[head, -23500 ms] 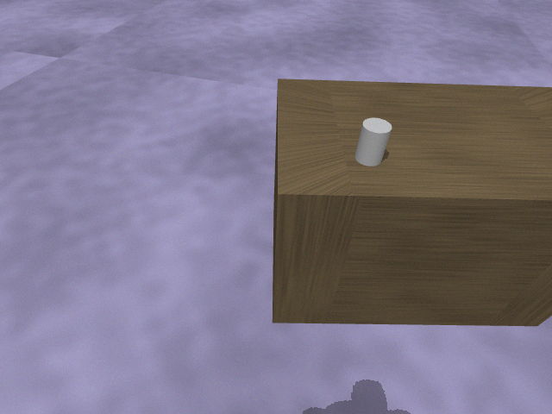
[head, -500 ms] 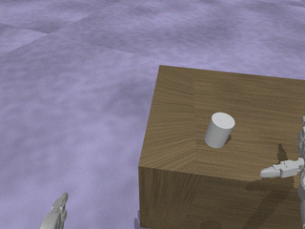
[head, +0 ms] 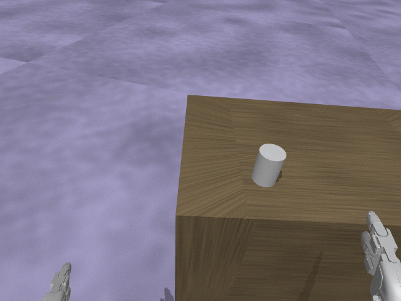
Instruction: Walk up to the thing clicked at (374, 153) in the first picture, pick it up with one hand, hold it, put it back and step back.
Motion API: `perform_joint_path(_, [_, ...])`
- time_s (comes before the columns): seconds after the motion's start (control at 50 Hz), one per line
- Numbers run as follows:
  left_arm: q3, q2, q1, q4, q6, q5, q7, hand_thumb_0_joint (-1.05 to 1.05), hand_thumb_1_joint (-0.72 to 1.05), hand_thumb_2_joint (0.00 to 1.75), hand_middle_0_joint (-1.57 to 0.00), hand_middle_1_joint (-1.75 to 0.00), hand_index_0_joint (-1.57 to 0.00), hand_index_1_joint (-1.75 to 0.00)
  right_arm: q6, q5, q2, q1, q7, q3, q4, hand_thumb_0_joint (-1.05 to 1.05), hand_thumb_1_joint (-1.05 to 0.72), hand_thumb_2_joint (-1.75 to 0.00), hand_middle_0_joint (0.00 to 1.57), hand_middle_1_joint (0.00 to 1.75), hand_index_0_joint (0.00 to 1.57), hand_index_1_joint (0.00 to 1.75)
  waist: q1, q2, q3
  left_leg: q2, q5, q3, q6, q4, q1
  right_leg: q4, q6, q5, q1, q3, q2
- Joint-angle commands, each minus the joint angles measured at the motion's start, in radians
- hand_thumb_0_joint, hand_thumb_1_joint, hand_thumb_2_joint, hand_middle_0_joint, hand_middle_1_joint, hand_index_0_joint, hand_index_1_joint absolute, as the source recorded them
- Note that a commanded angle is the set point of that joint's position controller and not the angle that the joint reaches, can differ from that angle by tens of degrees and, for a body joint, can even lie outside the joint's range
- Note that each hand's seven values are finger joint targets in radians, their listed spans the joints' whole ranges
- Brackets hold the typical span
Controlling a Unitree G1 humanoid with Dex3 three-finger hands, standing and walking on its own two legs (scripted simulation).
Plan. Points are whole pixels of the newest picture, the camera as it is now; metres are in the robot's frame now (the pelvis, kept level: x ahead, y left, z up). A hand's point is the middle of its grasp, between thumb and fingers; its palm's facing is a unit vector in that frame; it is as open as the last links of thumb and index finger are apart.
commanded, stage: sink last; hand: right
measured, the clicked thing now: (267, 165) +0.52 -0.21 +0.01
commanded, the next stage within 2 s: home in 0.18 s
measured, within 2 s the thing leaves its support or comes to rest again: neither
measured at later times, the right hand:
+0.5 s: hand (399, 260) +0.18 -0.30 +0.13, palm faces +0.48 +0.79 -0.38, open 17.5 cm
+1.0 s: hand out of the picture +0.17 -0.19 -0.07, palm faces +0.12 +0.97 -0.22, open 17.4 cm
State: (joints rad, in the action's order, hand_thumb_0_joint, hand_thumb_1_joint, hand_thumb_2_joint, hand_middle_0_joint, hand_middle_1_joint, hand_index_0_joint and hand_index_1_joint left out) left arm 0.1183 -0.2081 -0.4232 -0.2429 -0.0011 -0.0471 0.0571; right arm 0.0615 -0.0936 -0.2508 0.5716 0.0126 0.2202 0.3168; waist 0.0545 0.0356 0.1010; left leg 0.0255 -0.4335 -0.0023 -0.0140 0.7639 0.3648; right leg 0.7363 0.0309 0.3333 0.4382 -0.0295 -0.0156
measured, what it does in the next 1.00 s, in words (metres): stands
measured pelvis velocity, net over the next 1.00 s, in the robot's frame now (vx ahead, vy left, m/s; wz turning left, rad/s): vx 0.00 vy -0.01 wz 0.02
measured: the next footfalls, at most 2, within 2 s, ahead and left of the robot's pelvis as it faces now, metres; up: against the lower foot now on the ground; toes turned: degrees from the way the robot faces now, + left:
none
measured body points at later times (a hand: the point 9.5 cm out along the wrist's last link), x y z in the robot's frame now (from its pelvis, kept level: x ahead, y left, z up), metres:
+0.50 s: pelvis -0.01 -0.01 +0.00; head -0.02 +0.01 +0.45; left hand +0.16 +0.21 -0.06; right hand +0.15 -0.34 +0.15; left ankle -0.02 +0.12 -0.71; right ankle +0.03 -0.14 -0.71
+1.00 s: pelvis +0.00 -0.01 -0.01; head +0.03 -0.01 +0.44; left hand +0.17 +0.22 -0.08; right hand +0.16 -0.24 -0.05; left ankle -0.02 +0.12 -0.71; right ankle +0.03 -0.14 -0.71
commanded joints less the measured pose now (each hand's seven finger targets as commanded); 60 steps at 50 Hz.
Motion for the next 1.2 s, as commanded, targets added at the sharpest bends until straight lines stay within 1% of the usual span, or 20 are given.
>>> perform_joint_path(0.0, [0.135, -0.175, 0.023, 0.063, 0.065, 0.008, 0.023, 0.00, -0.53, 0.06, -0.05, -0.06, -0.05, -0.06, 0.077, -0.001, -0.219, -0.144, 0.022, 0.178, 0.199, 0.00, 0.56, -0.05, 0.05, 0.06, 0.05, 0.06, -0.048, 0.016, -0.121, 0.005, -0.021, 0.005, -0.001, -0.215, 0.186, -0.107, -0.038, 0.047, -0.044, 0.084, 0.030])
perform_joint_path(0.06, [0.073, -0.116, 0.051, 0.067, 0.089, 0.012, 0.015, 0.00, -0.54, 0.06, -0.05, -0.05, -0.05, -0.06, 0.101, 0.001, -0.221, -0.112, 0.023, 0.191, 0.185, 0.00, 0.56, -0.06, 0.05, 0.06, 0.05, 0.06, -0.006, -0.032, -0.101, 0.007, -0.051, 0.006, 0.002, -0.214, 0.168, -0.083, -0.034, 0.041, -0.019, 0.076, 0.031])
perform_joint_path(0.18, [0.074, -0.145, 0.184, 0.089, 0.123, 0.026, 0.037, 0.00, -0.56, 0.08, -0.05, -0.05, -0.04, -0.06, 0.160, 0.010, -0.300, -0.168, 0.052, 0.274, 0.196, 0.00, 0.56, -0.06, 0.05, 0.06, 0.05, 0.06, 0.039, -0.073, 0.030, 0.010, -0.023, 0.013, 0.001, -0.193, 0.088, -0.060, -0.029, -0.015, -0.039, 0.069, 0.028])
perform_joint_path(0.22, [0.090, -0.174, 0.187, 0.125, 0.134, 0.027, 0.048, 0.00, -0.56, 0.09, -0.05, -0.05, -0.04, -0.06, 0.175, 0.011, -0.336, -0.183, 0.063, 0.311, 0.213, 0.00, 0.55, -0.06, 0.05, 0.06, 0.05, 0.06, 0.039, -0.078, 0.089, 0.011, 0.032, 0.014, -0.002, -0.184, 0.052, -0.055, -0.031, -0.057, -0.063, 0.067, 0.027])
perform_joint_path(0.28, [0.045, -0.127, 0.109, 0.119, 0.138, 0.025, 0.051, 0.00, -0.48, 0.17, -0.10, -0.13, -0.10, -0.13, 0.193, 0.012, -0.318, -0.169, 0.068, 0.323, 0.147, 0.00, 0.59, -0.03, 0.05, 0.05, 0.05, 0.05, 0.031, -0.054, 0.048, 0.002, 0.042, 0.002, 0.003, -0.182, 0.057, -0.078, -0.030, -0.062, -0.072, 0.066, 0.022])
perform_joint_path(0.36, [-0.086, -0.002, 0.064, 0.078, 0.131, 0.016, 0.030, 0.00, -0.16, 0.41, -0.11, -0.16, -0.11, -0.16, 0.204, 0.013, -0.270, -0.212, 0.050, 0.291, 0.005, 0.00, 0.57, -0.05, 0.05, 0.05, 0.05, 0.05, 0.020, -0.049, -0.108, 0.000, -0.037, -0.003, 0.005, -0.223, 0.112, -0.111, -0.026, -0.006, -0.032, 0.075, 0.024])
perform_joint_path(0.4, [-0.110, 0.017, 0.091, 0.038, 0.133, 0.018, 0.025, 0.00, 0.00, 0.45, -0.12, -0.17, -0.12, -0.17, 0.209, 0.014, -0.254, -0.230, 0.037, 0.267, -0.036, 0.00, 0.58, -0.04, 0.05, 0.05, 0.05, 0.05, 0.020, -0.018, -0.148, 0.002, -0.052, 0.004, 0.005, -0.232, 0.131, -0.124, -0.024, 0.009, -0.024, 0.083, 0.027])
perform_joint_path(0.44, [-0.067, -0.036, 0.086, 0.031, 0.149, 0.020, 0.022, 0.00, 0.16, 0.50, -0.13, -0.18, -0.13, -0.18, 0.213, 0.009, -0.225, -0.251, 0.022, 0.231, -0.033, 0.00, 0.55, -0.06, 0.05, 0.05, 0.05, 0.05, -0.006, -0.012, -0.164, -0.005, -0.060, -0.002, 0.007, -0.228, 0.147, -0.148, -0.025, 0.032, -0.035, 0.078, 0.019])
perform_joint_path(0.52, [0.066, -0.171, 0.034, 0.016, 0.169, 0.021, 0.015, 0.00, 0.39, 0.60, -0.15, -0.21, -0.15, -0.21, 0.208, 0.015, -0.232, -0.238, 0.015, 0.221, 0.020, 0.00, 0.54, -0.06, 0.05, 0.06, 0.05, 0.06, -0.029, 0.026, -0.041, -0.034, 0.109, -0.059, 0.013, -0.161, 0.085, -0.172, -0.022, -0.064, -0.113, 0.052, 0.005])
perform_joint_path(0.56, [0.067, -0.178, 0.038, 0.036, 0.180, 0.024, 0.007, 0.00, 0.53, 0.70, -0.16, -0.24, -0.16, -0.24, 0.196, 0.023, -0.211, -0.197, 0.015, 0.192, 0.027, 0.00, 0.55, -0.05, 0.05, 0.05, 0.05, 0.05, -0.025, 0.009, 0.013, -0.039, 0.180, -0.071, 0.015, -0.141, 0.059, -0.160, -0.020, -0.155, -0.153, 0.039, -0.002])
perform_joint_path(0.66, [-0.089, -0.050, 0.149, 0.066, 0.176, 0.022, -0.007, 0.00, 0.78, 0.83, -0.19, -0.28, -0.19, -0.28, 0.162, 0.040, -0.088, -0.124, 0.019, 0.036, -0.088, 0.00, 0.60, -0.02, 0.05, 0.04, 0.05, 0.04, -0.005, -0.021, 0.028, -0.044, 0.179, -0.077, 0.019, -0.126, 0.044, -0.143, -0.021, -0.171, -0.111, 0.029, -0.012])
perform_joint_path(0.7, [-0.133, -0.009, 0.211, 0.069, 0.169, 0.024, -0.005, 0.00, 0.81, 0.85, -0.19, -0.28, -0.19, -0.28, 0.161, 0.045, -0.064, -0.131, 0.022, -0.014, -0.116, 0.00, 0.59, -0.03, 0.05, 0.05, 0.05, 0.05, 0.005, -0.018, 0.020, -0.042, 0.146, -0.069, 0.022, -0.125, 0.049, -0.141, -0.020, -0.128, -0.064, 0.032, -0.012])
perform_joint_path(0.74, [-0.128, -0.014, 0.195, 0.050, 0.162, 0.030, 0.003, 0.00, 0.80, 0.85, -0.19, -0.28, -0.19, -0.28, 0.154, 0.051, -0.065, -0.128, 0.029, -0.038, -0.133, 0.00, 0.56, -0.05, 0.05, 0.05, 0.05, 0.05, -0.005, 0.022, 0.058, -0.037, 0.156, -0.059, 0.024, -0.119, 0.048, -0.127, -0.020, -0.127, -0.060, 0.044, -0.006])
perform_joint_path(0.8, [-0.068, -0.083, 0.133, 0.023, 0.155, 0.038, 0.017, 0.00, 0.89, 0.90, -0.20, -0.29, -0.20, -0.30, 0.131, 0.056, -0.081, -0.098, 0.035, -0.053, -0.185, 0.00, 0.52, -0.08, 0.06, 0.06, 0.06, 0.06, -0.031, 0.059, 0.092, -0.037, 0.203, -0.052, 0.022, -0.104, 0.058, -0.106, -0.019, -0.160, -0.081, 0.057, -0.002])
perform_joint_path(0.82, [-0.046, -0.103, 0.120, 0.003, 0.150, 0.040, 0.021, 0.00, 0.89, 0.90, -0.20, -0.30, -0.20, -0.30, 0.119, 0.058, -0.090, -0.102, 0.038, -0.054, -0.209, 0.00, 0.54, -0.06, 0.05, 0.05, 0.05, 0.05, -0.036, 0.079, 0.097, -0.038, 0.224, -0.054, 0.023, -0.094, 0.058, -0.099, -0.015, -0.190, -0.086, 0.056, -0.003])
perform_joint_path(0.84, [-0.042, -0.168, 0.158, -0.113, 0.155, 0.039, 0.023, 0.00, 0.90, 0.90, -0.20, -0.30, -0.20, -0.30, 0.112, 0.059, -0.124, -0.084, 0.069, 0.019, -0.186, 0.00, 0.56, -0.05, 0.05, 0.05, 0.05, 0.05, -0.035, 0.089, 0.107, -0.054, 0.240, -0.058, 0.023, -0.082, 0.050, -0.076, -0.015, -0.200, -0.106, 0.041, -0.010])
perform_joint_path(0.86, [-0.061, -0.140, 0.167, -0.104, 0.159, 0.039, 0.024, 0.00, 0.90, 0.90, -0.20, -0.30, -0.20, -0.30, 0.098, 0.068, -0.064, -0.079, 0.067, -0.065, -0.257, 0.00, 0.56, -0.05, 0.05, 0.05, 0.05, 0.05, -0.056, 0.075, 0.049, -0.054, 0.219, -0.055, 0.024, -0.088, 0.067, -0.071, -0.018, -0.169, -0.071, 0.046, -0.010])
perform_joint_path(0.98, [-0.077, -0.115, 0.199, -0.146, 0.156, 0.042, 0.039, 0.00, 0.90, 0.90, -0.20, -0.30, -0.20, -0.30, 0.051, 0.077, -0.018, -0.207, 0.080, -0.148, -0.346, 0.00, 0.52, -0.07, 0.06, 0.06, 0.06, 0.06, -0.095, -0.013, 0.028, -0.048, 0.196, -0.045, 0.012, -0.069, 0.154, -0.012, -0.039, -0.106, -0.003, 0.054, -0.005])
perform_joint_path(1.1, [-0.068, -0.123, 0.225, -0.140, 0.158, 0.035, 0.048, 0.00, 0.90, 0.90, -0.20, -0.30, -0.20, -0.30, 0.009, 0.074, -0.064, -0.178, 0.101, -0.132, -0.261, 0.00, 0.54, -0.06, 0.05, 0.05, 0.05, 0.05, -0.062, -0.009, 0.168, -0.042, 0.306, -0.032, -0.001, -0.049, 0.086, 0.035, -0.041, -0.205, -0.060, 0.057, 0.000])
perform_joint_path(1.18, [-0.074, -0.119, 0.236, -0.146, 0.144, 0.030, 0.053, 0.00, 0.90, 0.90, -0.20, -0.30, -0.20, -0.30, -0.033, 0.072, -0.028, -0.113, 0.106, -0.160, -0.328, 0.00, 0.54, -0.06, 0.05, 0.05, 0.05, 0.05, -0.066, -0.053, 0.095, -0.046, 0.288, -0.038, -0.007, -0.055, 0.112, 0.036, -0.043, -0.184, -0.014, 0.058, -0.002])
